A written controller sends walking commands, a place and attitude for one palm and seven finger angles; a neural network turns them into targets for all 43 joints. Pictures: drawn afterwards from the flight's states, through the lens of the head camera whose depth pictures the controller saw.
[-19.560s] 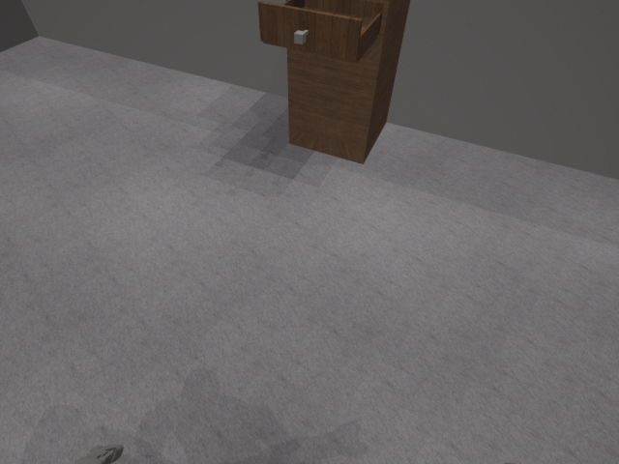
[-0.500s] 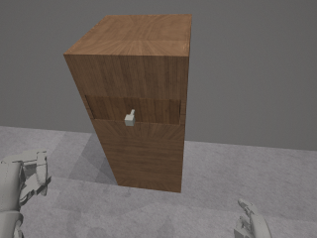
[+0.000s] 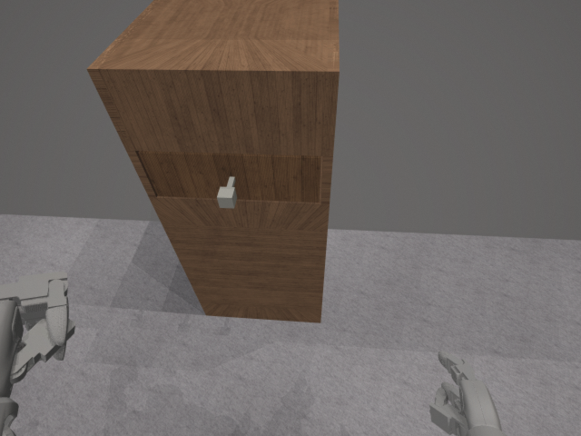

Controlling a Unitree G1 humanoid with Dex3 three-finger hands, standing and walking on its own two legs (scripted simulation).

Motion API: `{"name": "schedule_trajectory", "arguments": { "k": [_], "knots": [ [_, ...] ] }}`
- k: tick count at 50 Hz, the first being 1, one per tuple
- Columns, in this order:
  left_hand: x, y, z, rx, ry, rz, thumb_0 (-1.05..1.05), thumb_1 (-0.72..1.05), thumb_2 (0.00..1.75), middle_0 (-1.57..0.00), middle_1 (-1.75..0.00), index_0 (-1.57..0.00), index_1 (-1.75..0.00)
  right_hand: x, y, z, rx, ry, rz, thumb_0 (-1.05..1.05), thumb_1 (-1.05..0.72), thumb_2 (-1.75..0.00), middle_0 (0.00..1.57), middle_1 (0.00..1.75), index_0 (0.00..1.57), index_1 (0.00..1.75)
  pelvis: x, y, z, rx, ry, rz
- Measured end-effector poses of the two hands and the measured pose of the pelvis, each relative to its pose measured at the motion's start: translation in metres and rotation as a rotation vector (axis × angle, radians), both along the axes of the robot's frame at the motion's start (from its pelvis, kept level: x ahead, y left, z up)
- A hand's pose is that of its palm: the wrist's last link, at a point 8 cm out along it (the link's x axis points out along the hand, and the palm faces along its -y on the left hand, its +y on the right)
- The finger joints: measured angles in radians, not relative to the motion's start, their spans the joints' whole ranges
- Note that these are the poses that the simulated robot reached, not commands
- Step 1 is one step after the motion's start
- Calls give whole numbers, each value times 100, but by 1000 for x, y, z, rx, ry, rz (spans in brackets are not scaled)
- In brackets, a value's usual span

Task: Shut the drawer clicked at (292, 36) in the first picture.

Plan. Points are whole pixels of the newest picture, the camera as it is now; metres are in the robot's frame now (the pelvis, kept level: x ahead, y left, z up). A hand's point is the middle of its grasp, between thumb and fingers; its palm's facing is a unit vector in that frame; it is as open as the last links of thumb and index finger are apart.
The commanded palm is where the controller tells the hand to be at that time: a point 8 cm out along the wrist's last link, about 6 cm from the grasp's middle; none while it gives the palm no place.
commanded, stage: step back with the hand held close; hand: left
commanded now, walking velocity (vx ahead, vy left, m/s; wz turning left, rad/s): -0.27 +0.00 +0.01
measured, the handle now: (229, 191) +0.59 +0.18 -0.06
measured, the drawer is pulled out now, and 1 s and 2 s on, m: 0.00 0.00 0.00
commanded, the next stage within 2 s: stop stepping back and stand still in 1.28 s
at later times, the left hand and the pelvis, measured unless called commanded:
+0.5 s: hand (8, 402) +0.12 +0.25 +0.15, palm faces +0.33 -0.80 -0.50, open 3.3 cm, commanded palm +0.06 +0.30 +0.17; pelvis -0.06 +0.01 -0.01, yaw +1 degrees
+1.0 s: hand out of the picture +0.08 +0.26 +0.15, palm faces +0.33 -0.83 -0.45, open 3.3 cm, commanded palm +0.01 +0.31 +0.17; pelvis -0.11 +0.02 -0.01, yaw +3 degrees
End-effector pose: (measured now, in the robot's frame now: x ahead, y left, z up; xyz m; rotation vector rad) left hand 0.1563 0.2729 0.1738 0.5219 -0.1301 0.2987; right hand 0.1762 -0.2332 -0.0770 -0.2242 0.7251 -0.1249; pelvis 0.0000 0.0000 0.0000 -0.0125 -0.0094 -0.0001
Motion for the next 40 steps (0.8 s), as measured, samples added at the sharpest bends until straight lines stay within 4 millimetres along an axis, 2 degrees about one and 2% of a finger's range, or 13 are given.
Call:
{"name": "schedule_trajectory", "arguments": {
  "k": [9, 21, 27, 34, 40],
  "knots": [
    [-14, 12, -3, 35, 39, -37, 2, 89, 90, -140, -160, -140, -159, -23, 5, -3, -21, 53, -38, 1, -90, -90, 20, 30, 20, 30, -17, 12, -3, 2, 22, -6],
    [-56, 19, 1, 65, -43, -24, 2, 89, 90, -140, -160, -140, -159, -48, 22, -2, -15, -8, 3, 1, -90, -90, 20, 30, 20, 30, -54, 15, -10, -14, 18, 15],
    [-75, 19, -1, 45, -80, -16, 2, 89, 90, -141, -160, -140, -159, -65, 21, -5, -33, -4, 14, 1, -90, -90, 20, 30, 20, 30, -68, 15, -13, -30, 15, 18],
    [-80, 23, -1, 44, -131, -43, 2, 89, 90, -141, -160, -140, -159, -89, 17, -5, -72, 22, -13, 1, -90, -90, 20, 30, 20, 30, -79, 19, -13, -43, 10, 30],
    [-94, 27, 3, 129, -131, -32, 2, 89, 90, -141, -160, -140, -159, -94, 17, -9, -60, 15, 16, 1, -90, -90, 20, 30, 20, 30, -90, 11, -18, -32, 46, 59]
  ]
}}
